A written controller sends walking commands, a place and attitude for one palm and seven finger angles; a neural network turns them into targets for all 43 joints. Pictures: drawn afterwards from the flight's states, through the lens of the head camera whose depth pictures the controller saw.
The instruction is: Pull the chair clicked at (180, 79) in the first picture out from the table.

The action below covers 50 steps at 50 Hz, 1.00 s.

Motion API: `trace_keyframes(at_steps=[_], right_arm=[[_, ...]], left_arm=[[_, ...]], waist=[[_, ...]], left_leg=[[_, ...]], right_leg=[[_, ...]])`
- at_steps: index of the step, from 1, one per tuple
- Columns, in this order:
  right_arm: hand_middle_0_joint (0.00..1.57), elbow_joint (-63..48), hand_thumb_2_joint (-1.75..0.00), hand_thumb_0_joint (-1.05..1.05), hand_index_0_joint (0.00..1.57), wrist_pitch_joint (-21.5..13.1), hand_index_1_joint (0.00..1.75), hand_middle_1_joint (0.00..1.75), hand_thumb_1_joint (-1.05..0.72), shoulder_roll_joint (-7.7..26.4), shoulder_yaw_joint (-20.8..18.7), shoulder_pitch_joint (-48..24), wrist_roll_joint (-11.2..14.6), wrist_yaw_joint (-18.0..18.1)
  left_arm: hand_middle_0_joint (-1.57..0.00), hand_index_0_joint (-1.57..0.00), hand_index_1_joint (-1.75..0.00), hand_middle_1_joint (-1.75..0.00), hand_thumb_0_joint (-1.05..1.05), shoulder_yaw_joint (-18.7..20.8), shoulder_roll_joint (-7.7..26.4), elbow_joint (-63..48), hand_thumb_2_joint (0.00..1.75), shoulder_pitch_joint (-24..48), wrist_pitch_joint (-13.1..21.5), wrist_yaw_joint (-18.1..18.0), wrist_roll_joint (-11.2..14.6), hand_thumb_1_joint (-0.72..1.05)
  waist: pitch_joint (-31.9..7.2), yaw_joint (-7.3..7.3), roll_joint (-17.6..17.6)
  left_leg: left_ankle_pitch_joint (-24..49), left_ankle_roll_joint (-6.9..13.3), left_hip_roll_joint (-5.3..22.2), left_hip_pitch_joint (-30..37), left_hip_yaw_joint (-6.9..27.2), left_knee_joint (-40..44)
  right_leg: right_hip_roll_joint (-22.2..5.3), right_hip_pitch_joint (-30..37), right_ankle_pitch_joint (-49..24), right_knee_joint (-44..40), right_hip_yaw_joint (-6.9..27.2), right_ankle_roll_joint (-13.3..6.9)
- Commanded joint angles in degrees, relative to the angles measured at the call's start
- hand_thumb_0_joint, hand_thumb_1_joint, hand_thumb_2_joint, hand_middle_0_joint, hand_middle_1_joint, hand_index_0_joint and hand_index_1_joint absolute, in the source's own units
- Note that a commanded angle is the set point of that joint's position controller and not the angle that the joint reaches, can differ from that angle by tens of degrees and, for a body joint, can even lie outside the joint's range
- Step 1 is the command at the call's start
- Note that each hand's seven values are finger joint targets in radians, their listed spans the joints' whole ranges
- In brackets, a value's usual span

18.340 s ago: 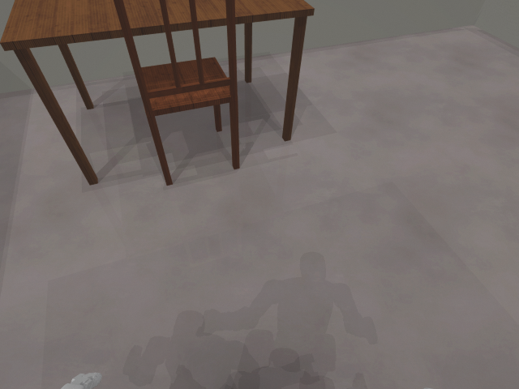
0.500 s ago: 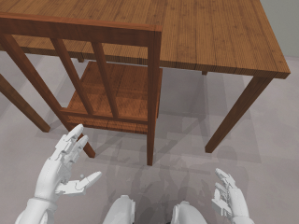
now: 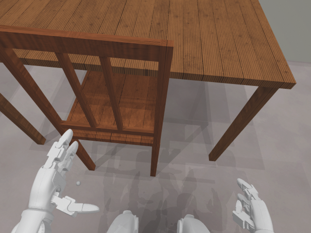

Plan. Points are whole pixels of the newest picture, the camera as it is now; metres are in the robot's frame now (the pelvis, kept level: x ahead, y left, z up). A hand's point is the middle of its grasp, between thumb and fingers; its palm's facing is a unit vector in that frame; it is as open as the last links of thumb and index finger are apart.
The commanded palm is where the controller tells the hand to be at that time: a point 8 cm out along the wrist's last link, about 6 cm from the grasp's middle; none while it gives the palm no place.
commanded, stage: raise the hand toward the chair's back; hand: left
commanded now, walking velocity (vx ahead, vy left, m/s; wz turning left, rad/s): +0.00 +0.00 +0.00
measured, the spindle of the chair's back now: (81, 96) +0.47 +0.25 +0.02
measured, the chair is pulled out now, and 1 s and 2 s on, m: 0.00 0.00 0.00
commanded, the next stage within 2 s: aim the fingers beside a spindle in 0.90 s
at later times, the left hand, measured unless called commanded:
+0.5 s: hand (64, 170) +0.25 +0.22 +0.04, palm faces -0.04 -1.00 -0.05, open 16.9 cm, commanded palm +0.23 +0.28 +0.05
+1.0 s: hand (67, 173) +0.24 +0.21 +0.04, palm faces -0.03 -1.00 -0.06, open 16.9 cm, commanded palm +0.22 +0.27 +0.05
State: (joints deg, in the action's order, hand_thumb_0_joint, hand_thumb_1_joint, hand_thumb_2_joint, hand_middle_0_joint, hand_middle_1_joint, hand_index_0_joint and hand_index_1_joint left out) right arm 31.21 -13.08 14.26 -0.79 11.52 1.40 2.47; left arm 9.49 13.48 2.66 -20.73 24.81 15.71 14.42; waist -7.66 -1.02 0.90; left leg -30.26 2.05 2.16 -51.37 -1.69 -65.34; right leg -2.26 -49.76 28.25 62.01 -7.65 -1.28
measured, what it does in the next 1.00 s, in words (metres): stands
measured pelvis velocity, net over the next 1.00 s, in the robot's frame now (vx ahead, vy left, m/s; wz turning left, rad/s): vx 0.00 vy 0.01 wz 0.00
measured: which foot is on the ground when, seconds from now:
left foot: down 0.00-1.00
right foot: down 0.00-1.00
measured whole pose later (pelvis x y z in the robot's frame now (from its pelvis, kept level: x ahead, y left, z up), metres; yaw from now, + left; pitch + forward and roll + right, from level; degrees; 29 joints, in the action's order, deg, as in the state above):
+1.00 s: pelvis +0.00 +0.01 +0.01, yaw +0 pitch +16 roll -3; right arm 30.9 -12.0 14.2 1.6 12.9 1.5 1.6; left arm 12.8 15.6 6.3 -16.2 22.8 18.8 16.1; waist -7.6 -1.1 1.8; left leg -29.4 2.7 1.8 -49.5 -1.6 -63.1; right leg -2.3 -47.4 27.0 59.0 -7.6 -0.5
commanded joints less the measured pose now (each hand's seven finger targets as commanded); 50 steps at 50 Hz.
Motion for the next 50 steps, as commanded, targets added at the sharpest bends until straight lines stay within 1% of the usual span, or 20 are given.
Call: trace_keyframes(at_steps=[1,5,8,11,14,15,18,20,24,26,28,31,32,35,40,42,43,45,48,50], right_arm=[[0.2,-8.53,-0.9,0.0,0.2,-2.3,0.3,0.3,-0.9,7.23,-2.62,-0.4,0.19,0.24],[0.2,-8.97,-0.9,0.0,0.2,-1.55,0.3,0.3,-0.9,7.24,-2.32,-0.19,0.28,0.26],[0.2,-9.19,-0.9,0.0,0.2,-1.37,0.3,0.3,-0.9,7.64,-1.91,-0.41,0.2,0.34],[0.2,-9.22,-0.9,0.0,0.2,-1.48,0.3,0.3,-0.9,7.68,-1.72,0.01,0.25,0.32],[0.2,-9.09,-0.9,0.0,0.2,-1.49,0.3,0.3,-0.9,7.97,-1.59,0.34,0.23,0.33],[0.2,-9.02,-0.9,0.0,0.2,-1.51,0.3,0.3,-0.9,7.95,-1.62,0.33,0.35,0.43],[0.2,-8.49,-0.9,0.0,0.2,-1.68,0.3,0.3,-0.9,8.27,-1.63,0.21,0.38,0.48],[0.2,-8.53,-0.9,0.0,0.2,-1.83,0.3,0.3,-0.9,8.46,-1.62,0.71,0.44,0.42],[0.2,-8.48,-0.9,0.0,0.2,-2.1,0.3,0.3,-0.9,8.29,-1.82,0.76,0.47,-0.01],[0.2,-8.41,-0.9,0.0,0.2,-2.21,0.3,0.3,-0.9,8.55,-1.98,1.0,0.36,-0.12],[0.2,-8.1,-0.9,0.0,0.2,-2.26,0.3,0.3,-0.9,8.5,-2.13,0.87,0.33,-0.2],[0.2,-8.21,-0.9,0.0,0.2,-2.22,0.3,0.3,-0.9,8.57,-2.11,0.92,0.35,-0.36],[0.2,-8.28,-0.9,0.0,0.2,-2.25,0.3,0.3,-0.9,8.56,-2.07,1.0,0.3,-0.38],[0.2,-8.22,-0.9,0.0,0.2,-2.1,0.3,0.3,-0.9,8.54,-2.12,1.1,0.3,-0.43],[0.2,-8.22,-0.9,0.0,0.2,-2.13,0.3,0.3,-0.9,8.5,-2.05,0.79,0.33,-0.47],[0.2,-8.22,-0.9,0.0,0.2,-2.06,0.3,0.3,-0.9,8.42,-1.91,0.75,0.32,-0.44],[0.2,-8.08,-0.9,0.0,0.2,-1.94,0.3,0.3,-0.9,8.4,-1.99,0.61,0.37,-0.35],[0.2,-8.29,-0.9,0.0,0.2,-1.93,0.3,0.3,-0.9,8.35,-1.78,0.4,0.44,-0.26],[0.2,-8.21,-0.9,0.0,0.2,-1.97,0.3,0.3,-0.9,8.41,-1.72,0.24,0.45,-0.03],[0.2,-8.38,-0.9,0.0,0.2,-2.1,0.3,0.3,-0.9,8.23,-1.62,0.25,0.4,-0.08]], left_arm=[[-0.06,-0.06,-0.08,-0.08,0.0,4.2,7.01,-11.84,0.3,2.45,2.86,0.48,1.08,-0.5],[-0.06,-0.06,-0.08,-0.08,0.0,5.08,7.31,-10.48,0.3,3.21,1.66,1.26,1.55,-0.5],[-0.06,-0.06,-0.08,-0.08,0.0,6.19,8.9,-10.5,0.3,5.03,1.17,1.61,1.52,-0.5],[-0.06,-0.06,-0.08,-0.08,0.0,5.7,8.51,-11.3,0.3,6.39,1.05,2.11,1.81,-0.5],[-0.06,-0.06,-0.08,-0.08,0.0,7.17,9.85,-10.63,0.3,7.09,0.63,2.42,2.11,-0.5],[-0.06,-0.06,-0.08,-0.08,0.0,6.79,9.18,-9.81,0.3,7.06,0.47,2.77,2.45,-0.5],[-0.06,-0.06,-0.08,-0.08,0.0,8.21,10.51,-8.38,0.3,7.81,0.16,3.24,2.75,-0.5],[-0.06,-0.06,-0.08,-0.08,0.0,8.38,10.99,-9.6,0.3,8.66,0.37,3.35,2.81,-0.5],[-0.06,-0.06,-0.08,-0.08,0.0,7.76,9.88,-8.53,0.3,6.79,-0.05,3.31,3.01,-0.5],[-0.06,-0.06,-0.08,-0.08,0.0,8.21,10.49,-8.88,0.3,6.88,0.21,3.08,2.9,-0.5],[-0.06,-0.06,-0.08,-0.08,0.0,8.8,10.83,-8.15,0.3,6.31,0.41,2.7,2.84,-0.5],[-0.06,-0.06,-0.08,-0.08,0.0,8.33,10.39,-8.33,0.3,7.32,1.28,2.42,2.95,-0.5],[-0.06,-0.06,-0.08,-0.08,0.0,8.33,10.29,-8.7,0.3,7.53,1.58,2.34,3.0,-0.5],[-0.06,-0.06,-0.08,-0.08,0.0,8.42,10.31,-7.69,0.3,7.01,1.72,2.39,2.86,-0.5],[-0.06,-0.06,-0.08,-0.08,0.0,7.85,10.45,-8.95,0.3,7.68,2.04,2.69,2.63,-0.5],[-0.06,-0.06,-0.08,-0.08,0.0,7.99,10.29,-8.42,0.3,7.73,1.92,2.77,2.91,-0.5],[-0.06,-0.06,-0.08,-0.08,0.0,8.58,10.73,-7.29,0.3,7.39,1.68,2.74,2.95,-0.5],[-0.06,-0.06,-0.08,-0.08,0.0,7.84,10.29,-7.6,0.3,8.39,1.72,3.01,2.99,-0.5],[-0.06,-0.06,-0.08,-0.08,0.0,8.57,10.84,-7.29,0.3,8.12,1.78,3.05,3.13,-0.5],[-0.06,-0.06,-0.08,-0.08,0.0,7.92,10.53,-8.42,0.3,8.94,1.95,3.27,3.23,-0.5]], waist=[[-13.51,-0.3,3.64],[-12.99,-0.49,2.27],[-12.91,-0.19,3.59],[-13.45,-0.41,4.18],[-14.58,-0.27,3.84],[-13.82,-0.61,2.52],[-13.37,-0.43,2.84],[-14.64,-0.27,4.56],[-14.05,-0.18,4.18],[-14.53,-0.05,4.65],[-14.01,-0.03,3.47],[-12.93,-0.31,3.61],[-13.19,-0.17,4.41],[-13.72,-0.31,3.34],[-13.88,-0.35,5.16],[-13.36,-0.42,4.34],[-12.93,-0.64,2.47],[-12.59,-0.78,3.42],[-13.04,-0.58,2.03],[-13.47,-0.71,3.47]], left_leg=[[18.77,-0.95,-1.37,11.9,4.63,10.99],[19.47,-1.07,-1.37,12.13,4.69,11.16],[18.93,-1.19,-1.34,12.04,5.05,11.49],[19.93,-1.52,-1.17,13.59,5.62,12.02],[20.09,-1.54,-1.18,13.72,5.73,12.32],[19.93,-1.47,-1.21,13.57,5.62,12.32],[20.03,-1.51,-1.21,13.24,5.72,12.61],[21.3,-1.75,-1.05,14.7,5.88,13.08],[22.01,-1.9,-1.01,15.23,6.0,13.61],[23.33,-2.06,-0.93,15.36,5.96,13.58],[22.87,-2.0,-0.91,14.96,5.9,13.45],[21.13,-2.12,-0.99,14.31,5.85,13.71],[21.47,-2.14,-1.0,14.52,5.81,13.71],[20.78,-1.9,-1.05,13.87,5.47,13.42],[21.39,-1.9,-0.98,14.81,5.58,13.29],[19.98,-1.76,-1.16,14.0,5.46,13.35],[18.96,-1.48,-1.2,13.0,5.29,13.08],[17.23,-1.38,-1.38,12.59,5.15,13.16],[17.17,-1.14,-1.45,11.86,5.03,12.81],[16.79,-1.15,-1.59,12.23,4.87,12.79]], right_leg=[[2.16,8.34,-12.43,-7.67,2.93,-0.14],[2.39,9.04,-13.48,-8.1,2.72,-0.07],[2.43,8.56,-12.16,-8.02,2.67,-0.26],[2.46,8.29,-12.09,-8.17,2.35,-0.27],[2.5,8.97,-12.04,-8.46,2.29,-0.23],[2.54,9.17,-12.33,-8.8,2.3,-0.16],[2.57,9.29,-12.18,-9.07,2.31,-0.22],[2.48,9.49,-12.33,-9.0,2.22,-0.27],[2.55,9.45,-12.18,-9.5,1.92,-0.15],[2.44,9.66,-12.87,-9.26,1.99,-0.13],[2.57,9.54,-12.62,-9.36,1.97,-0.16],[2.54,8.91,-11.52,-9.41,2.02,-0.15],[2.47,8.94,-11.67,-9.28,2.03,-0.22],[2.46,9.5,-11.82,-9.31,2.24,-0.1],[2.47,8.9,-11.86,-9.24,2.4,-0.2],[2.42,9.2,-11.36,-9.59,2.41,-0.2],[2.61,9.5,-11.29,-9.81,2.6,-0.11],[2.49,9.23,-10.38,-9.9,2.74,-0.09],[2.54,10.26,-10.72,-9.94,3.03,-0.16],[2.34,10.13,-10.62,-10.13,3.19,-0.06]])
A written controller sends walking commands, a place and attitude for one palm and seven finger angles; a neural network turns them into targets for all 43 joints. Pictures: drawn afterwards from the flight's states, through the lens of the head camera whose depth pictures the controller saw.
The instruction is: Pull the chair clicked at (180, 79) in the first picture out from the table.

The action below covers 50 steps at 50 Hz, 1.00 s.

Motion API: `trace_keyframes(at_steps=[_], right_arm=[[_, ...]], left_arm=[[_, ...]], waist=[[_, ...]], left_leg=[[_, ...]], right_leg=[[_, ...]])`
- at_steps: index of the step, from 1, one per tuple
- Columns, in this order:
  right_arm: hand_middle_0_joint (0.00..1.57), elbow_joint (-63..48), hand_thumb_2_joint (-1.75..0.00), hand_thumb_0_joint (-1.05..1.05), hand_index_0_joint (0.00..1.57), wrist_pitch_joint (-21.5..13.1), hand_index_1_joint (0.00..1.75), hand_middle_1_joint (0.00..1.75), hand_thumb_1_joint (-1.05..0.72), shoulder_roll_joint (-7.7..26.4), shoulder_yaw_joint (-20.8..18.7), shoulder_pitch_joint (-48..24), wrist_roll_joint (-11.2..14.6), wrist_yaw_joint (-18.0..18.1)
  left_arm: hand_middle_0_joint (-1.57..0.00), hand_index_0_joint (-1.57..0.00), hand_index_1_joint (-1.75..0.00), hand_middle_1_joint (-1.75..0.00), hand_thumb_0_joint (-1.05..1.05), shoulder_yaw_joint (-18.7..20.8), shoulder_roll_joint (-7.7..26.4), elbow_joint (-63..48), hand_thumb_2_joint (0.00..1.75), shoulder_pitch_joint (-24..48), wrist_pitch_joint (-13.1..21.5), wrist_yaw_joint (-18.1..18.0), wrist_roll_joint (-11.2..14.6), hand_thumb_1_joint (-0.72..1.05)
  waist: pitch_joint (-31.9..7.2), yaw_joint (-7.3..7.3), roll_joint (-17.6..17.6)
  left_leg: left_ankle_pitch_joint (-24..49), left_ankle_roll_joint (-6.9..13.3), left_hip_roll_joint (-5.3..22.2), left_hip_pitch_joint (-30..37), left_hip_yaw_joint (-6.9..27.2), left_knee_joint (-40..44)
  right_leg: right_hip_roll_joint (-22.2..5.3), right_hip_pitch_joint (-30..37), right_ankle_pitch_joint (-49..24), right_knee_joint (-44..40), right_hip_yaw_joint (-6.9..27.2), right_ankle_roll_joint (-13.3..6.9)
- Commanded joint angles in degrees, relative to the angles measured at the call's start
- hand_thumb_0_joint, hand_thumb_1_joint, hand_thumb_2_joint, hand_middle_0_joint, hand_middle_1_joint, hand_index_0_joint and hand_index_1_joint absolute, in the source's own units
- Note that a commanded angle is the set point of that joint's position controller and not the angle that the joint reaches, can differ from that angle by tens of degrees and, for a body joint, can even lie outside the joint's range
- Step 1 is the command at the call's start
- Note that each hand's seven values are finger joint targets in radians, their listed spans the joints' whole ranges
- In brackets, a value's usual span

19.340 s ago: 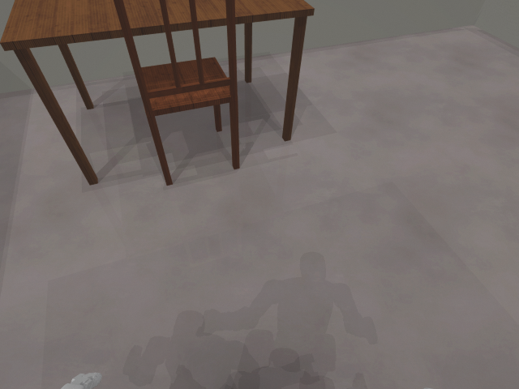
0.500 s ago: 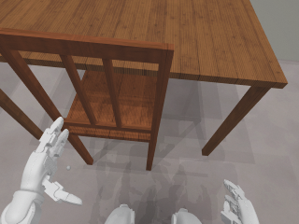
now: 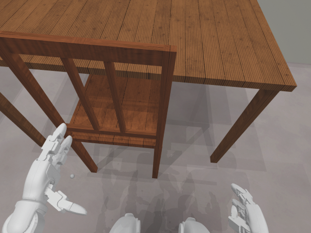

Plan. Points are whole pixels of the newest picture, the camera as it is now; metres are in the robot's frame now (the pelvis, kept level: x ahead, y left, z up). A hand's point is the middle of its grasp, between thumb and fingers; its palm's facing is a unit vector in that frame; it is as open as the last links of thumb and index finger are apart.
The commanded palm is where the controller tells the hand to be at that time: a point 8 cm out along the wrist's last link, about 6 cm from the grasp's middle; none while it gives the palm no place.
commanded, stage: aim the fingers beside a spindle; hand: left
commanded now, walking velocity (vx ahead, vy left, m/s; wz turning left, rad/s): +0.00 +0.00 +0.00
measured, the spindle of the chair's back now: (84, 100) +0.47 +0.24 +0.01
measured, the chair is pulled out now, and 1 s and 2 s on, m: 0.00 0.00 0.00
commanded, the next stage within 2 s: push the fingers through the gap in 2.00 s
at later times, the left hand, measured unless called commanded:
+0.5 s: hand (88, 167) +0.26 +0.18 +0.02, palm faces -0.06 -1.00 -0.04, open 16.9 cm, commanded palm +0.25 +0.23 +0.02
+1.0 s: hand (106, 160) +0.29 +0.15 +0.00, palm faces -0.08 -1.00 -0.03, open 16.9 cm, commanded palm +0.28 +0.20 +0.00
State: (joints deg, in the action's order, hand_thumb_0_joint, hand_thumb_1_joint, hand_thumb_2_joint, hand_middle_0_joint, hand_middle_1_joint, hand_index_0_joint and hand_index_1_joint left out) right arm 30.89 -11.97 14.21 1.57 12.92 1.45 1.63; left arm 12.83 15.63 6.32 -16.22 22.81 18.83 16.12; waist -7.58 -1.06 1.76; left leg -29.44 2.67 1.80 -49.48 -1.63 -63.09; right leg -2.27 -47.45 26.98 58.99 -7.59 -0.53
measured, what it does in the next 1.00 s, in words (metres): stands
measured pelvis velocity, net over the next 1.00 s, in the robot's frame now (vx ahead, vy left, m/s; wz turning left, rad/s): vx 0.00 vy -0.01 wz -0.01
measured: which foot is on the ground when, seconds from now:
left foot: down 0.00-1.00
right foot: down 0.00-1.00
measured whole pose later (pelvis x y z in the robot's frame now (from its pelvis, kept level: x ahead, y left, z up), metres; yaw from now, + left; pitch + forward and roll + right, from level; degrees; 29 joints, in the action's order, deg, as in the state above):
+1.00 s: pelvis +0.00 -0.01 -0.02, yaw +0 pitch +20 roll -2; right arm 31.3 -8.4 14.7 0.9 12.1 0.5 0.5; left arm 6.5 12.1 15.1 -2.9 25.1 12.5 11.6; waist -8.6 -1.9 1.6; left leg -31.4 2.1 2.0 -58.3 -2.0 -69.3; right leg -2.5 -57.2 29.6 66.6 -6.9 -1.4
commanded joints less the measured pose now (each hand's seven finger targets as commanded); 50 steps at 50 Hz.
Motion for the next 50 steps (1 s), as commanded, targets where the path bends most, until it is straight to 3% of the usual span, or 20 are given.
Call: trace_keyframes(at_steps=[1,3,4,8,10,13,17,18,21,23,25,28,30,33,35,38,44,48,50], right_arm=[[0.2,-7.69,-0.9,0.0,0.2,-3.29,0.3,0.3,-0.9,8.35,-3.97,-1.16,0.42,0.86],[0.2,-7.62,-0.9,0.0,0.2,-3.47,0.3,0.3,-0.9,8.32,-3.92,-1.17,0.29,0.86],[0.2,-7.61,-0.9,0.0,0.2,-3.53,0.3,0.3,-0.9,8.23,-3.87,-1.06,0.3,0.77],[0.2,-7.3,-0.9,0.0,0.2,-3.45,0.3,0.3,-0.9,8.47,-4.01,-1.14,0.21,0.86],[0.2,-7.66,-0.9,0.0,0.2,-3.54,0.3,0.3,-0.9,8.22,-4.01,-1.23,0.15,0.67],[0.2,-7.17,-0.9,0.0,0.2,-3.01,0.3,0.3,-0.9,8.35,-4.03,-1.05,0.06,0.76],[0.2,-7.09,-0.9,0.0,0.2,-2.66,0.3,0.3,-0.9,8.2,-4.0,-1.11,0.07,0.75],[0.2,-6.98,-0.9,0.0,0.2,-2.5,0.3,0.3,-0.9,8.22,-4.11,-1.21,0.02,0.8],[0.2,-7.29,-0.9,0.0,0.2,-2.61,0.3,0.3,-0.9,8.04,-4.03,-0.98,0.02,0.42],[0.2,-6.93,-0.9,0.0,0.2,-2.43,0.3,0.3,-0.9,8.35,-4.12,-0.68,-0.02,0.4],[0.2,-6.84,-0.9,0.0,0.2,-2.33,0.3,0.3,-0.9,8.45,-4.15,-0.6,-0.06,0.35],[0.2,-7.14,-0.9,0.0,0.2,-2.01,0.3,0.3,-0.9,8.56,-4.41,-0.65,-0.22,0.25],[0.2,-7.35,-0.9,0.0,0.2,-1.75,0.3,0.3,-0.9,8.24,-4.26,-0.61,-0.23,0.0],[0.2,-6.68,-0.9,0.0,0.2,-1.06,0.3,0.3,-0.9,8.48,-4.28,-0.41,-0.31,0.12],[0.2,-6.9,-0.9,0.0,0.2,-0.89,0.3,0.3,-0.9,8.1,-4.21,-0.68,-0.43,-0.12],[0.2,-7.0,-0.9,0.0,0.2,-0.43,0.3,0.3,-0.9,8.17,-4.31,-0.57,-0.52,-0.3],[0.2,-7.12,-0.9,0.0,0.2,0.44,0.3,0.3,-0.9,8.24,-4.25,-0.6,-0.49,-0.65],[0.2,-6.59,-0.9,0.0,0.2,1.08,0.3,0.3,-0.9,8.45,-4.32,-0.19,-0.67,-0.48],[0.2,-6.73,-0.9,0.0,0.2,1.24,0.3,0.3,-0.9,8.23,-4.45,-0.34,-0.84,-0.57]], left_arm=[[-0.06,-0.06,-0.08,-0.08,0.0,4.58,8.48,-11.58,0.3,4.97,4.1,0.18,1.5,-0.5],[-0.06,-0.06,-0.08,-0.08,0.0,3.44,7.42,-11.04,0.3,4.93,4.24,0.09,1.24,-0.5],[-0.06,-0.06,-0.08,-0.08,0.0,2.15,6.27,-10.77,0.3,5.27,4.23,0.24,1.2,-0.5],[-0.06,-0.06,-0.08,-0.08,0.0,3.62,8.02,-9.38,0.3,6.69,4.62,-0.32,0.7,-0.5],[-0.06,-0.06,-0.08,-0.08,0.0,1.9,6.55,-10.73,0.3,6.93,4.85,-0.48,0.54,-0.5],[-0.06,-0.06,-0.08,-0.08,0.0,3.11,8.08,-9.14,0.3,8.11,4.73,-1.5,0.06,-0.5],[-0.06,-0.06,-0.08,-0.08,0.0,3.7,7.89,-7.68,0.3,10.57,5.18,-1.83,0.3,-0.5],[-0.06,-0.06,-0.08,-0.08,0.0,4.99,8.84,-6.58,0.3,9.62,5.26,-1.89,0.29,-0.5],[-0.06,-0.06,-0.08,-0.08,0.0,1.46,6.16,-8.97,0.3,10.55,5.72,-1.54,0.32,-0.5],[-0.06,-0.06,-0.08,-0.08,0.0,1.06,6.01,-6.98,0.3,10.45,5.36,-1.82,-0.07,-0.5],[-0.06,-0.06,-0.08,-0.08,0.0,-0.67,4.68,-6.87,0.3,13.27,5.44,-2.12,-0.48,-0.5],[-0.06,-0.06,-0.08,-0.08,0.0,1.42,6.5,-6.4,0.3,11.02,5.5,-3.08,-0.88,-0.5],[-0.06,-0.06,-0.08,-0.08,0.0,-0.82,4.64,-7.26,0.3,13.05,5.6,-3.57,-1.36,-0.5],[-0.06,-0.06,-0.08,-0.08,0.0,1.12,6.67,-5.11,0.3,15.86,5.86,-4.77,-2.04,-0.5],[-0.06,-0.06,-0.08,-0.08,0.0,-0.17,5.24,-5.76,0.3,16.87,6.2,-5.09,-2.13,-0.5],[-0.06,-0.06,-0.08,-0.08,0.0,-0.04,5.33,-5.38,0.3,16.12,6.33,-5.28,-2.26,-0.5],[-0.06,-0.06,-0.08,-0.08,0.0,-3.67,2.6,-3.99,0.3,19.13,6.03,-5.59,-3.11,-0.5],[-0.06,-0.06,-0.08,-0.08,0.0,-2.48,3.56,-1.59,0.3,22.8,6.07,-6.77,-3.64,-0.5],[-0.06,-0.06,-0.08,-0.08,0.0,-2.73,3.31,-3.24,0.3,24.24,6.68,-7.36,-4.07,-0.5]], waist=[[-12.86,-0.85,2.94],[-13.27,-1.05,1.51],[-13.04,-1.28,2.53],[-12.97,-0.83,1.27],[-14.62,-0.62,3.14],[-14.26,-0.95,0.94],[-14.61,-1.05,0.69],[-14.78,-0.55,0.03],[-17.34,-0.9,3.29],[-16.55,-1.51,0.3],[-15.71,-1.98,1.41],[-17.52,-0.7,0.59],[-17.75,-1.3,1.12],[-16.64,-1.46,-0.21],[-18.16,-1.21,1.47],[-19.76,-0.96,1.21],[-18.19,-1.97,0.83],[-18.05,-2.2,-0.67],[-20.98,-1.53,1.02]], left_leg=[[15.93,-1.83,-1.16,10.31,4.83,10.34],[16.75,-1.66,-1.16,9.8,4.95,9.7],[16.15,-1.67,-1.25,9.73,4.74,9.48],[15.1,-1.58,-1.3,7.97,4.68,8.95],[16.48,-1.66,-1.35,9.07,4.56,8.77],[15.85,-1.45,-1.32,7.25,4.37,8.03],[14.26,-1.4,-1.53,5.51,3.81,7.3],[14.77,-1.34,-1.45,4.8,3.78,7.18],[17.53,-1.44,-1.39,7.42,3.77,6.94],[17.02,-1.25,-1.16,6.19,4.01,6.49],[16.03,-1.34,-1.19,5.72,4.14,6.27],[16.9,-1.34,-1.25,5.2,3.97,6.01],[17.39,-1.39,-1.27,5.56,3.91,5.82],[15.44,-1.31,-1.2,3.69,3.93,5.24],[16.07,-1.38,-1.4,4.07,3.66,5.06],[17.82,-1.34,-1.29,4.31,3.66,4.63],[16.0,-1.38,-1.2,3.6,4.13,4.13],[14.04,-1.31,-1.3,1.71,4.19,3.11],[15.97,-1.46,-1.28,3.46,4.35,2.99]], right_leg=[[2.38,7.2,-9.29,-7.01,3.16,-0.89],[2.45,6.96,-9.96,-6.35,3.14,-0.85],[2.31,6.34,-9.61,-6.45,3.24,-0.76],[2.23,6.47,-8.87,-5.95,3.57,-0.95],[2.0,6.46,-9.99,-5.43,3.61,-0.94],[2.14,6.4,-10.0,-5.29,3.97,-0.82],[1.87,6.76,-9.3,-5.25,4.68,-0.7],[1.97,7.33,-9.69,-5.04,4.81,-0.76],[1.76,6.88,-12.21,-4.25,4.47,-0.78],[2.01,6.08,-11.8,-4.06,4.37,-0.61],[1.84,4.65,-11.07,-3.63,4.34,-0.59],[1.8,5.87,-11.81,-3.1,4.57,-0.77],[1.66,5.42,-12.51,-2.64,4.44,-0.7],[1.83,4.25,-10.9,-2.46,4.78,-0.77],[1.57,5.0,-11.83,-2.01,5.02,-0.84],[1.63,5.44,-13.64,-1.37,4.99,-0.86],[1.63,2.46,-11.64,-0.84,4.69,-0.83],[1.69,1.27,-10.08,-0.36,4.92,-0.84],[1.55,1.56,-11.41,0.68,4.92,-1.0]])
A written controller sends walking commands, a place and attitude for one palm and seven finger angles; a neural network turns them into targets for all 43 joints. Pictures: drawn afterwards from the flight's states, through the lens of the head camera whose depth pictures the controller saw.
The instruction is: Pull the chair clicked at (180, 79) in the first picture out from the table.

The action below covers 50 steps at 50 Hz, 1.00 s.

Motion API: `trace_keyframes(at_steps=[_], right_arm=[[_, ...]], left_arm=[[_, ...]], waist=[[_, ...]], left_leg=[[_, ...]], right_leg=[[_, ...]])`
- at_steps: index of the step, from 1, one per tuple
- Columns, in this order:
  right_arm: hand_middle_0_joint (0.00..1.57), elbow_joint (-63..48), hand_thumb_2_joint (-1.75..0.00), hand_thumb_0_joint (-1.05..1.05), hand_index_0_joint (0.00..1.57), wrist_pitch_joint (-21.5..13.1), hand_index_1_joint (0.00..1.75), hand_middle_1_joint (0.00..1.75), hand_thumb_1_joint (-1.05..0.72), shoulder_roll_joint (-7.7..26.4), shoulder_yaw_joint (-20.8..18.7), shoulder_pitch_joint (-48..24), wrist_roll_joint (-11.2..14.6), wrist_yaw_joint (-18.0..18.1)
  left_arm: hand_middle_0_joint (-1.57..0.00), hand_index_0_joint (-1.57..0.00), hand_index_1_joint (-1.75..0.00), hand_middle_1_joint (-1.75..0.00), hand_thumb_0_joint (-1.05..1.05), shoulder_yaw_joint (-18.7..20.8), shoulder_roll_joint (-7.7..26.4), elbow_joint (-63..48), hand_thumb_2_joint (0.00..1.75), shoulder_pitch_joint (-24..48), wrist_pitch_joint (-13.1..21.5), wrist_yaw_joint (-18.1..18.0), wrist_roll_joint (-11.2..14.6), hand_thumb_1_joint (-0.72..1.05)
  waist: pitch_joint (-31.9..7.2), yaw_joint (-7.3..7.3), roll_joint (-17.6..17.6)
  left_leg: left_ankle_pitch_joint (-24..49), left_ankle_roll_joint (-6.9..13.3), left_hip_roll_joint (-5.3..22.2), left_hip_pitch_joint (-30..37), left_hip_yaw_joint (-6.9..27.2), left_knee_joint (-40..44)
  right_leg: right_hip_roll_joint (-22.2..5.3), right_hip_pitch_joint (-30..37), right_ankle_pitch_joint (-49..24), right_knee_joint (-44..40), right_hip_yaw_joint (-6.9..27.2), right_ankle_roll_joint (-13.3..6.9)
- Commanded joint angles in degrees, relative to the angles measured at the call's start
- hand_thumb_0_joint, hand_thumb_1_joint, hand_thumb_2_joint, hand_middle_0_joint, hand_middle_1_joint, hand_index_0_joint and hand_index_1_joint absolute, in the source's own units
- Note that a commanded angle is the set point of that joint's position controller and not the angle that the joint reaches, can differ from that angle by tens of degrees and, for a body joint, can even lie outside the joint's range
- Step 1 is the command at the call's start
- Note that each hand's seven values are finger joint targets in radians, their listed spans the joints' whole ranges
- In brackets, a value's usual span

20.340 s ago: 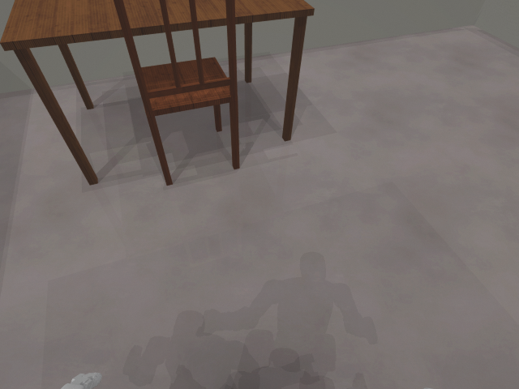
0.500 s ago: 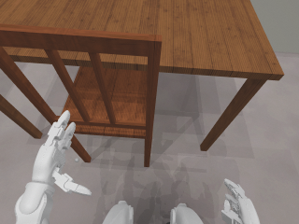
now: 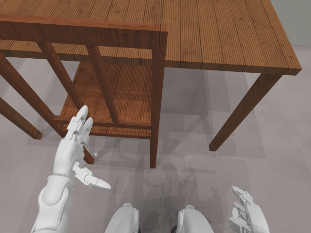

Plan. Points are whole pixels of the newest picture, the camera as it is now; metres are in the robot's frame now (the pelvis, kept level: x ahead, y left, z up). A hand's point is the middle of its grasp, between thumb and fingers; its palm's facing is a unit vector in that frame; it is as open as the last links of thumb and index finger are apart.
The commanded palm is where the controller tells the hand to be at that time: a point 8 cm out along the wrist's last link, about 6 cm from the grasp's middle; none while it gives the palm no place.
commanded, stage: aim the fingers beside a spindle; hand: left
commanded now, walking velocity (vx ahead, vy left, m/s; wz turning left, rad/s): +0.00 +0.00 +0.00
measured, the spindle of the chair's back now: (71, 90) +0.47 +0.25 +0.04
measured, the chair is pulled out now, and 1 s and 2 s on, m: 0.00 0.00 0.00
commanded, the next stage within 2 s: push the fingers through the gap in 1.00 s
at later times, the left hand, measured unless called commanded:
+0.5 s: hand (112, 145) +0.33 +0.13 +0.00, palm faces -0.09 -1.00 -0.03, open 16.9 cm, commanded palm +0.31 +0.18 +0.01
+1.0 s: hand (109, 148) +0.32 +0.13 +0.00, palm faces -0.07 -1.00 -0.03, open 16.9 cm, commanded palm +0.30 +0.19 +0.01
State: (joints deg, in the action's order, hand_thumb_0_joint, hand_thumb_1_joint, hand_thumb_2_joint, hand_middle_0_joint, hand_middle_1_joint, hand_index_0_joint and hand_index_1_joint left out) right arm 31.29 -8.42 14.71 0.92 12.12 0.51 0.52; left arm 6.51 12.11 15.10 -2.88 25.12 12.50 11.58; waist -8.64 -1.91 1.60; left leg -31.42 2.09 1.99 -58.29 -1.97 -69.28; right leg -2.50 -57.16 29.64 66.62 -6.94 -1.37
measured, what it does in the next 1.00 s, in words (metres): stands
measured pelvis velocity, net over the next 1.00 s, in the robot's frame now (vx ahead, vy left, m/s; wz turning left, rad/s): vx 0.00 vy -0.01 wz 0.00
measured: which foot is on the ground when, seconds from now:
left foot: down 0.00-1.00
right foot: down 0.00-1.00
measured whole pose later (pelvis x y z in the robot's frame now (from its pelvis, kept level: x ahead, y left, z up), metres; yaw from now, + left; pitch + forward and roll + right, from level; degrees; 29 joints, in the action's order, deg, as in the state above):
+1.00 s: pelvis +0.00 -0.01 -0.01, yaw +0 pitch +22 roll -2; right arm 31.1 -3.9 14.5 0.2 11.2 0.3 -0.4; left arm 4.5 10.7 18.7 2.4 26.3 8.0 9.3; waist -9.3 -2.1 1.6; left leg -32.4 1.6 2.2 -62.2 -2.1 -72.2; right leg -2.3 -61.6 30.9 70.2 -6.6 -2.0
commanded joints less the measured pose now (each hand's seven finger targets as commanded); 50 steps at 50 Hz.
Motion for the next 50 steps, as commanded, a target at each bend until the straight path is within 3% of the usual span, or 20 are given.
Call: trace_keyframes(at_steps=[1,4,5,8,12,16,18,22,23,25,28,29,33,37,45,50], right_arm=[[0.2,-7.39,-0.9,0.0,0.2,-2.18,0.3,0.3,-0.9,7.48,-3.77,0.37,0.16,0.37],[0.2,-7.19,-0.9,0.0,0.2,-1.68,0.3,0.3,-0.9,7.6,-3.89,0.66,0.01,0.17],[0.2,-7.28,-0.9,0.0,0.2,-1.51,0.3,0.3,-0.9,7.44,-3.88,0.66,0.02,-0.05],[0.2,-7.36,-0.9,0.0,0.2,-0.71,0.3,0.3,-0.9,7.56,-3.92,0.75,0.05,-0.34],[0.2,-7.08,-0.9,0.0,0.2,0.24,0.3,0.3,-0.9,7.54,-3.86,0.4,-0.02,-0.41],[0.2,-7.21,-0.9,0.0,0.2,0.52,0.3,0.3,-0.9,7.34,-3.91,0.22,-0.3,-0.48],[0.2,-6.73,-0.9,0.0,0.2,0.74,0.3,0.3,-0.9,7.47,-3.9,0.55,-0.32,-0.47],[0.2,-6.7,-0.9,0.0,0.2,1.44,0.3,0.3,-0.9,7.44,-4.04,0.85,-0.32,-0.69],[0.2,-6.93,-0.9,0.0,0.2,1.64,0.3,0.3,-0.9,7.56,-4.0,0.87,-0.28,-0.7],[0.2,-7.34,-0.9,0.0,0.2,2.12,0.3,0.3,-0.9,7.23,-3.86,0.68,-0.14,-0.93],[0.2,-7.51,-0.9,0.0,0.2,2.48,0.3,0.3,-0.9,7.26,-3.88,0.68,-0.07,-0.83],[0.2,-7.53,-0.9,0.0,0.2,2.55,0.3,0.3,-0.9,7.02,-3.81,0.66,-0.01,-0.9],[0.2,-7.04,-0.9,0.0,0.2,2.43,0.3,0.3,-0.9,7.13,-3.88,0.63,0.13,-0.55],[0.2,-6.72,-0.9,0.0,0.2,1.98,0.3,0.3,-0.9,7.02,-3.9,0.66,0.01,-0.48],[0.2,-7.07,-0.9,0.0,0.2,2.06,0.3,0.3,-0.9,7.13,-4.0,0.55,0.08,-0.53],[0.2,-7.05,-0.9,0.0,0.2,1.89,0.3,0.3,-0.9,7.05,-3.99,0.31,0.0,-0.56]], left_arm=[[-0.06,-0.06,-0.08,-0.08,0.0,2.3,5.55,-11.84,0.3,10.08,4.29,-1.08,0.35,-0.5],[-0.06,-0.06,-0.08,-0.08,0.0,2.82,6.49,-12.01,0.3,10.77,4.24,-1.88,-0.15,-0.5],[-0.06,-0.06,-0.08,-0.08,0.0,1.14,4.82,-11.92,0.3,10.12,4.1,-2.01,-0.41,-0.5],[-0.06,-0.06,-0.08,-0.08,0.0,1.0,4.34,-9.57,0.3,9.16,3.51,-2.94,-0.74,-0.5],[-0.06,-0.06,-0.08,-0.08,0.0,0.3,3.8,-8.01,0.3,13.96,3.8,-4.12,-1.56,-0.5],[-0.06,-0.06,-0.08,-0.08,0.0,-0.33,3.56,-9.48,0.3,16.43,5.22,-5.19,-2.26,-0.5],[-0.06,-0.06,-0.08,-0.08,0.0,-0.99,3.26,-8.85,0.3,18.34,5.45,-5.62,-2.5,-0.5],[-0.06,-0.06,-0.08,-0.08,0.0,0.45,4.1,-7.13,0.3,17.17,4.91,-6.12,-2.61,-0.5],[-0.06,-0.06,-0.08,-0.08,0.0,1.31,4.91,-6.44,0.3,16.04,4.74,-6.18,-2.73,-0.5],[-0.06,-0.06,-0.08,-0.08,0.0,-0.31,3.33,-7.25,0.3,15.94,4.23,-5.99,-2.62,-0.5],[-0.06,-0.06,-0.08,-0.08,0.0,1.48,4.97,-7.55,0.3,15.05,4.16,-6.12,-2.33,-0.5],[-0.06,-0.06,-0.08,-0.08,0.0,0.26,3.52,-7.25,0.3,14.98,4.1,-5.89,-2.26,-0.5],[-0.06,-0.06,-0.08,-0.08,0.0,0.84,4.49,-7.4,0.3,16.51,4.97,-5.52,-1.93,-0.5],[-0.06,-0.06,-0.08,-0.08,0.0,-0.43,3.4,-8.01,0.3,16.65,5.57,-4.66,-1.67,-0.5],[-0.06,-0.06,-0.08,-0.08,0.0,1.74,5.29,-8.31,0.3,13.59,5.1,-4.46,-1.28,-0.5],[-0.06,-0.06,-0.08,-0.08,0.0,0.86,4.46,-8.65,0.3,14.32,5.39,-4.54,-1.24,-0.5]], waist=[[-20.53,-0.59,1.6],[-21.86,-0.4,1.75],[-22.2,-0.52,1.75],[-20.11,-0.61,-0.44],[-18.64,-1.58,-1.39],[-21.67,-0.95,1.58],[-21.89,-1.51,1.23],[-23.31,-0.79,-0.59],[-23.65,-0.37,-1.26],[-23.62,-0.55,-0.29],[-23.53,-0.22,-0.99],[-23.11,-0.79,-1.5],[-21.36,-1.5,-2.21],[-22.34,-1.49,-0.1],[-22.16,-0.64,-0.47],[-21.95,-1.07,-0.12]], left_leg=[[18.67,-0.88,-1.54,12.86,4.47,9.09],[20.92,-0.95,-1.39,13.32,4.6,8.56],[21.77,-1.09,-1.23,14.18,4.92,8.72],[20.25,-1.01,-1.3,11.89,4.92,8.53],[15.42,-0.8,-1.55,8.99,4.45,7.56],[17.02,-1.04,-1.5,11.12,4.8,7.14],[17.95,-0.98,-1.26,11.66,5.3,6.7],[17.75,-0.95,-1.55,9.9,4.67,6.3],[17.93,-0.91,-1.56,9.34,4.71,6.47],[18.39,-0.91,-1.64,9.74,4.44,6.75],[18.21,-0.78,-1.7,8.49,4.07,6.6],[17.65,-0.68,-1.68,8.58,3.97,6.6],[15.65,-0.49,-1.7,7.2,3.78,6.22],[16.93,-0.51,-1.79,8.36,3.62,5.85],[18.08,-0.64,-1.85,8.2,3.64,6.24],[17.12,-0.56,-1.84,8.32,3.56,5.89]], right_leg=[[1.74,11.55,-14.7,-6.99,4.26,-0.19],[1.71,11.5,-16.51,-6.28,4.35,-0.24],[1.72,11.0,-16.79,-5.91,3.98,-0.24],[1.85,10.43,-15.81,-5.92,3.85,-0.21],[1.79,8.89,-12.67,-6.0,4.44,-0.04],[1.71,7.71,-12.91,-4.69,4.41,-0.37],[1.84,6.27,-13.14,-4.24,4.22,-0.35],[1.71,8.8,-14.53,-4.14,4.72,-0.22],[1.86,9.46,-14.75,-3.98,4.71,-0.25],[1.74,10.0,-15.61,-4.21,4.74,-0.22],[1.87,11.22,-16.14,-4.38,5.1,-0.18],[1.9,11.06,-15.9,-4.78,5.1,-0.02],[1.95,10.74,-14.39,-5.43,5.53,0.04],[1.77,10.63,-15.68,-5.21,5.73,-0.04],[1.8,11.83,-16.92,-5.1,5.53,-0.07],[1.85,10.98,-15.77,-5.35,5.71,-0.02]])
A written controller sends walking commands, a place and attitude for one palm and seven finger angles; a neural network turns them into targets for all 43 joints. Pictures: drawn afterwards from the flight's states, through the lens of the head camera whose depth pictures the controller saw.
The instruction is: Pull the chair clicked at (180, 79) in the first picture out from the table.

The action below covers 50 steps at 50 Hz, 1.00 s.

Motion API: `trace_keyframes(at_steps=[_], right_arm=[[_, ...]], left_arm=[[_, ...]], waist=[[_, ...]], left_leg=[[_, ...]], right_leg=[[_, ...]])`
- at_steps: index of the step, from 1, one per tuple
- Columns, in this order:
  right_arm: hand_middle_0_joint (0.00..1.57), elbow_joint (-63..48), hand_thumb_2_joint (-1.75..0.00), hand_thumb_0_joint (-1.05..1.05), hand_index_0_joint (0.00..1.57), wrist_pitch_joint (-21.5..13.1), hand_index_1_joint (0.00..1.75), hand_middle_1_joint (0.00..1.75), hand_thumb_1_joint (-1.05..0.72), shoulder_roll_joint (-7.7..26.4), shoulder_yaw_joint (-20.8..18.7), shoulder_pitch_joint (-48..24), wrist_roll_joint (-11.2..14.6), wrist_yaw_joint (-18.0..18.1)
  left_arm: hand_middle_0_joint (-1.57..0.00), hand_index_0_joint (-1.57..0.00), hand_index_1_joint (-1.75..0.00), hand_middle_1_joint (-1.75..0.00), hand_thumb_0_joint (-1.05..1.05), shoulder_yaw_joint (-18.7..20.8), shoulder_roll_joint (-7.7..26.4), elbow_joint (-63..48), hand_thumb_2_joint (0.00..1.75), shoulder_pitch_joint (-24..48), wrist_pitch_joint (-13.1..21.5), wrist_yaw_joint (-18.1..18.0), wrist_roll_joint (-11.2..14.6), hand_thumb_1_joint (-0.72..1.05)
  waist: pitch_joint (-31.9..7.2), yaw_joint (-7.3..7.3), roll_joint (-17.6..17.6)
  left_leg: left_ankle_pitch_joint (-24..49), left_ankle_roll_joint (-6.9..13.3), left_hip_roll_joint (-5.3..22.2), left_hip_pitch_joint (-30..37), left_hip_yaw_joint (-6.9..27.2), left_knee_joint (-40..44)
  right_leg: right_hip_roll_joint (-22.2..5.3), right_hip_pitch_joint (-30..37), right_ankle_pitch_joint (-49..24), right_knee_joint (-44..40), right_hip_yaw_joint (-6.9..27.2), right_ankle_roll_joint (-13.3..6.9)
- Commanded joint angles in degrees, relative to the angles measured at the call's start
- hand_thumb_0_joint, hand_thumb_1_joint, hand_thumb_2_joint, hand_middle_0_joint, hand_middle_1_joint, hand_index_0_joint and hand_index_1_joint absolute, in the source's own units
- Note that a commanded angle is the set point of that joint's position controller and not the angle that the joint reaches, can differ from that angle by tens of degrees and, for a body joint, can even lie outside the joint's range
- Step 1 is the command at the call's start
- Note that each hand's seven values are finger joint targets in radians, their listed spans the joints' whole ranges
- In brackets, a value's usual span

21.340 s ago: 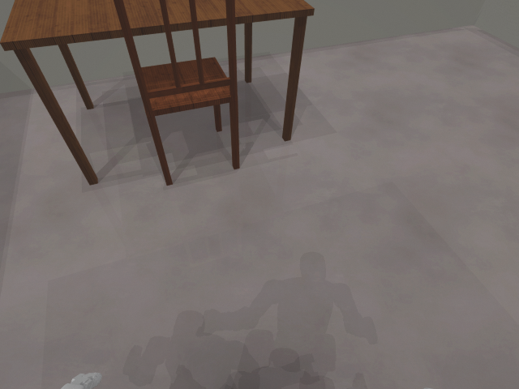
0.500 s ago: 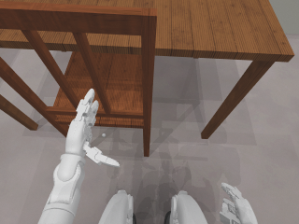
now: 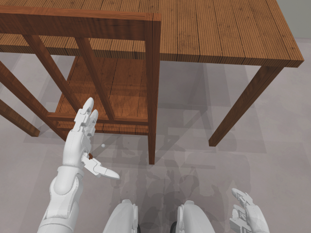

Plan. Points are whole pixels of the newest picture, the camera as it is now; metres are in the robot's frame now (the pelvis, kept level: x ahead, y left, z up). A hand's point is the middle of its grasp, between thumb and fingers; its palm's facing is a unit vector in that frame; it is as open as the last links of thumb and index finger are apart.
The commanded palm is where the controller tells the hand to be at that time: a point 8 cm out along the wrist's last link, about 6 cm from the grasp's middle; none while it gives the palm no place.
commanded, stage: push the fingers through the gap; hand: left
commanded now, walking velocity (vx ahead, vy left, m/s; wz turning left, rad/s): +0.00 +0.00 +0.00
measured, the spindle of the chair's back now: (63, 86) +0.47 +0.26 +0.05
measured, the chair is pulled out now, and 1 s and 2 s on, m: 0.00 0.00 0.00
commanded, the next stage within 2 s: hook a spindle and tug to test in 1.70 s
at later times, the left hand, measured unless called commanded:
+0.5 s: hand (105, 131) +0.36 +0.14 +0.02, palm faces -0.06 -1.00 -0.04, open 16.9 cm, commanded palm +0.34 +0.19 +0.02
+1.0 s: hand (108, 117) +0.40 +0.14 +0.02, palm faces -0.05 -1.00 -0.04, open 17.0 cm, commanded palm +0.38 +0.19 +0.02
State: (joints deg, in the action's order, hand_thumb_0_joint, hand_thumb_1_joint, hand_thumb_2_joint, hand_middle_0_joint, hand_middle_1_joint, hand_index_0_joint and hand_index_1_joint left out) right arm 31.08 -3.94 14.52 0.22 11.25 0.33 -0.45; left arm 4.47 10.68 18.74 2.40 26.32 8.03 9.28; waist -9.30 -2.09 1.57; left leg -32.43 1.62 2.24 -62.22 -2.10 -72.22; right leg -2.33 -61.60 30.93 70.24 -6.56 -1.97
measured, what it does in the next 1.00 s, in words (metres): stands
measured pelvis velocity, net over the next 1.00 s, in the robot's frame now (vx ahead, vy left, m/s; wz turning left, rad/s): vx -0.01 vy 0.01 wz -0.01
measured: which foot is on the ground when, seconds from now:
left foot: down 0.00-1.00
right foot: down 0.00-1.00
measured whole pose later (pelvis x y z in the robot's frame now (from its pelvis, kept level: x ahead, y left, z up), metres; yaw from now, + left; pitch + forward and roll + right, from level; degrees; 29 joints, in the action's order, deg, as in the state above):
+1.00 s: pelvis -0.01 +0.01 +0.00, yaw -1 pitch +24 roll -2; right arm 34.5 -2.3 14.5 0.5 13.5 -0.5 -1.1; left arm 8.8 12.2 36.9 22.7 27.8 5.3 7.0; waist -9.1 -4.5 1.9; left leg -31.8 2.4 2.2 -64.7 -2.9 -72.5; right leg -2.2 -64.3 29.7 70.2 -5.6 -1.3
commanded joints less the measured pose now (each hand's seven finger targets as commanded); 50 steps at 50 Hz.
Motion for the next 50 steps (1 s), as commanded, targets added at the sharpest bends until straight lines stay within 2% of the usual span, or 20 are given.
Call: trace_keyframes(at_steps=[1,2,4,6,8,11,15,17,22,23,25,29,32,33,35,39,42,44,46,50], right_arm=[[0.2,-6.87,-0.9,0.0,0.2,-2.59,0.3,0.3,-0.9,7.29,-3.18,1.26,0.18,0.44],[0.2,-6.78,-0.9,0.0,0.2,-2.69,0.3,0.3,-0.9,7.3,-3.2,1.18,0.23,0.46],[0.2,-6.88,-0.9,0.0,0.2,-2.67,0.3,0.3,-0.9,7.38,-3.17,1.28,0.21,0.48],[0.2,-6.76,-0.9,0.0,0.2,-2.77,0.3,0.3,-0.9,7.46,-3.2,1.01,0.16,0.51],[0.2,-6.14,-0.9,0.0,0.2,-2.77,0.3,0.3,-0.9,7.62,-3.15,1.37,0.08,0.71],[0.2,-5.74,-0.9,0.0,0.2,-2.76,0.3,0.3,-0.9,7.75,-3.2,1.58,-0.03,0.91],[0.2,-5.51,-0.9,0.0,0.2,-2.47,0.3,0.3,-0.9,7.62,-2.98,1.69,-0.07,0.77],[0.2,-5.48,-0.9,0.0,0.2,-2.22,0.3,0.3,-0.9,7.71,-2.96,1.9,0.04,0.78],[0.2,-4.9,-0.9,0.0,0.2,-1.98,0.3,0.3,-0.9,7.82,-2.88,2.51,0.01,0.64],[0.2,-4.99,-0.9,0.0,0.2,-1.96,0.3,0.3,-0.9,8.06,-2.93,2.86,0.04,0.67],[0.2,-4.32,-0.9,0.0,0.2,-1.89,0.3,0.3,-0.9,7.98,-2.98,3.32,-0.03,0.69],[0.2,-3.91,-0.9,0.0,0.2,-1.75,0.3,0.3,-0.9,8.01,-3.05,4.14,-0.12,0.51],[0.2,-3.73,-0.9,0.0,0.2,-1.48,0.3,0.3,-0.9,7.97,-3.13,4.36,-0.14,0.19],[0.2,-3.5,-0.9,0.0,0.2,-1.42,0.3,0.3,-0.9,8.23,-3.25,4.53,-0.14,0.25],[0.2,-3.11,-0.9,0.0,0.2,-1.18,0.3,0.3,-0.9,8.19,-3.3,4.94,-0.2,0.2],[0.2,-2.93,-0.9,0.0,0.2,-0.8,0.3,0.3,-0.9,8.32,-3.36,5.49,-0.38,-0.04],[0.2,-2.31,-0.9,0.0,0.2,-0.52,0.3,0.3,-0.9,8.28,-3.28,5.79,-0.38,-0.05],[0.2,-2.2,-0.9,0.0,0.2,-0.49,0.3,0.3,-0.9,8.4,-3.35,6.01,-0.54,0.0],[0.2,-2.17,-0.9,0.0,0.2,-0.37,0.3,0.3,-0.9,8.25,-3.25,6.02,-0.6,-0.12],[0.2,-1.74,-0.9,0.0,0.2,-0.11,0.3,0.3,-0.9,8.48,-3.28,6.55,-0.65,-0.18]], left_arm=[[-0.06,-0.06,-0.08,-0.08,0.0,3.22,6.28,-12.32,0.3,8.93,4.23,-0.03,1.04,-0.5],[-0.06,-0.06,-0.08,-0.08,0.0,2.23,5.55,-12.29,0.3,9.61,4.3,0.11,0.96,-0.5],[-0.06,-0.06,-0.08,-0.08,0.0,3.02,6.15,-11.59,0.3,8.21,4.16,0.15,0.88,-0.5],[-0.06,-0.06,-0.08,-0.08,0.0,1.25,5.03,-12.78,0.3,10.78,4.18,0.2,0.65,-0.5],[-0.06,-0.06,-0.08,-0.08,0.0,0.53,4.63,-11.33,0.3,13.5,3.93,-0.36,0.24,-0.5],[-0.06,-0.06,-0.08,-0.08,0.0,3.12,6.65,-10.1,0.3,15.05,3.91,-0.85,0.31,-0.5],[-0.06,-0.06,-0.08,-0.08,0.0,3.58,6.87,-8.5,0.3,17.55,3.54,-1.15,0.13,-0.5],[-0.06,-0.06,-0.08,-0.08,0.0,4.01,7.07,-6.58,0.3,18.34,3.17,-1.18,0.01,-0.5],[-0.06,-0.06,-0.08,-0.08,0.0,2.59,5.89,-4.61,0.3,23.39,2.95,-1.21,0.0,-0.5],[-0.06,-0.06,-0.08,-0.08,0.0,3.96,7.02,-3.43,0.3,23.01,2.87,-1.3,-0.07,-0.5],[-0.06,-0.06,-0.08,-0.08,0.0,3.16,6.61,-3.17,0.3,26.48,3.25,-1.33,-0.28,-0.5],[-0.06,-0.06,-0.08,-0.08,0.0,5.27,8.08,-1.39,0.3,25.69,3.66,-1.4,-0.23,-0.5],[-0.06,-0.06,-0.08,-0.08,0.0,4.11,6.74,-0.3,0.3,26.93,3.86,-1.42,-0.3,-0.5],[-0.06,-0.06,-0.08,-0.08,0.0,4.68,7.46,0.72,0.3,27.77,3.88,-1.56,-0.49,-0.5],[-0.06,-0.06,-0.08,-0.08,0.0,4.4,7.27,1.08,0.3,29.88,4.27,-1.84,-0.8,-0.5],[-0.06,-0.06,-0.08,-0.08,0.0,5.47,8.1,1.94,0.3,30.52,4.77,-2.38,-1.09,-0.5],[-0.06,-0.06,-0.08,-0.08,0.0,5.64,8.19,4.61,0.3,33.49,4.85,-2.56,-1.23,-0.5],[-0.06,-0.06,-0.08,-0.08,0.0,6.85,9.49,4.63,0.3,34.94,5.51,-2.72,-1.67,-0.5],[-0.06,-0.06,-0.08,-0.08,0.0,6.18,8.46,5.44,0.3,36.49,5.62,-2.8,-1.39,-0.5],[-0.06,-0.06,-0.08,-0.08,0.0,7.58,9.98,7.89,0.3,38.1,5.79,-2.65,-1.58,-0.5]], waist=[[-21.48,-0.83,-0.36],[-21.05,-1.27,-0.9],[-20.77,-0.84,-0.41],[-21.09,-1.37,1.1],[-19.79,-2.42,0.22],[-21.4,-1.68,-0.46],[-22.23,-1.39,1.22],[-22.05,-1.52,-0.42],[-22.72,-2.39,0.81],[-22.83,-1.94,0.21],[-23.34,-2.89,-0.14],[-24.37,-2.02,1.12],[-23.71,-2.39,0.86],[-23.5,-2.89,-0.06],[-23.38,-3.04,1.11],[-24.98,-2.83,1.13],[-22.88,-3.49,-0.13],[-24.82,-3.11,1.15],[-25.09,-3.67,1.0],[-25.16,-3.7,1.35]], left_leg=[[18.2,-0.12,-2.1,11.99,3.74,8.93],[18.03,-0.08,-2.07,12.04,3.88,8.9],[18.52,-0.19,-2.01,12.33,4.02,9.22],[18.53,-0.21,-1.9,13.44,4.25,8.96],[17.93,-0.1,-1.71,13.27,4.79,8.65],[17.07,-0.16,-1.95,12.5,4.46,8.54],[17.8,-0.39,-1.98,13.05,4.54,8.96],[17.62,-0.31,-1.95,12.21,4.35,8.92],[17.31,-0.35,-1.9,13.12,4.44,9.08],[17.78,-0.34,-1.89,12.94,4.59,9.16],[17.85,-0.21,-1.87,12.87,4.47,8.72],[20.42,-0.48,-1.85,13.92,4.35,9.06],[19.84,-0.58,-1.79,13.95,4.44,9.37],[20.11,-0.42,-1.69,13.75,4.56,9.1],[20.33,-0.6,-1.58,14.56,4.73,9.21],[21.69,-0.72,-1.55,15.42,4.83,9.27],[19.52,-0.59,-1.72,13.32,4.51,9.13],[20.26,-0.62,-1.75,13.97,4.54,8.92],[19.97,-0.56,-1.79,14.06,4.41,8.86],[19.94,-0.68,-1.78,14.07,4.41,8.78]], right_leg=[[1.68,15.92,-17.26,-8.87,5.24,0.53],[1.7,15.56,-17.14,-8.9,5.23,0.58],[1.75,15.15,-17.08,-8.74,4.85,0.46],[1.65,13.38,-16.37,-8.43,4.66,0.43],[1.79,11.32,-15.18,-8.32,4.34,0.52],[1.73,12.98,-14.9,-8.53,4.84,0.55],[1.76,13.05,-15.37,-8.23,4.75,0.45],[1.81,13.74,-15.71,-8.41,4.86,0.51],[1.8,12.77,-15.23,-8.74,4.9,0.57],[1.93,12.97,-15.3,-8.52,4.71,0.42],[1.85,12.95,-15.88,-8.58,5.0,0.64],[1.93,13.71,-18.06,-8.27,4.85,0.45],[1.97,13.17,-17.33,-8.45,4.69,0.46],[2.03,12.63,-17.47,-8.33,4.54,0.48],[1.99,11.57,-17.25,-8.17,4.51,0.46],[2.06,11.95,-18.06,-7.91,4.45,0.41],[2.13,12.18,-17.1,-8.5,4.77,0.51],[2.09,12.09,-17.55,-7.93,4.88,0.42],[2.14,12.18,-17.51,-8.28,4.96,0.55],[2.25,11.86,-17.42,-8.31,5.03,0.47]])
